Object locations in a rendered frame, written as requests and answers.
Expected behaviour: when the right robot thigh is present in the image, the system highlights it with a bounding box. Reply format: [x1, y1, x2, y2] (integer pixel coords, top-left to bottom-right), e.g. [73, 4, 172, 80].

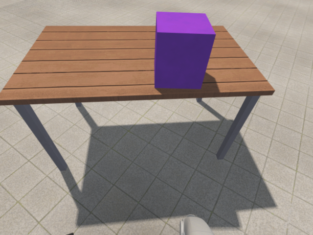
[179, 216, 214, 235]

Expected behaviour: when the carton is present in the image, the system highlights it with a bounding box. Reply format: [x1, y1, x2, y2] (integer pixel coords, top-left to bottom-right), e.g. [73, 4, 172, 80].
[155, 12, 216, 89]

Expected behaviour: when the table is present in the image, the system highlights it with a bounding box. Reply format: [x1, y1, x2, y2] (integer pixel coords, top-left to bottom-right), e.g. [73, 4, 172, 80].
[0, 26, 275, 171]

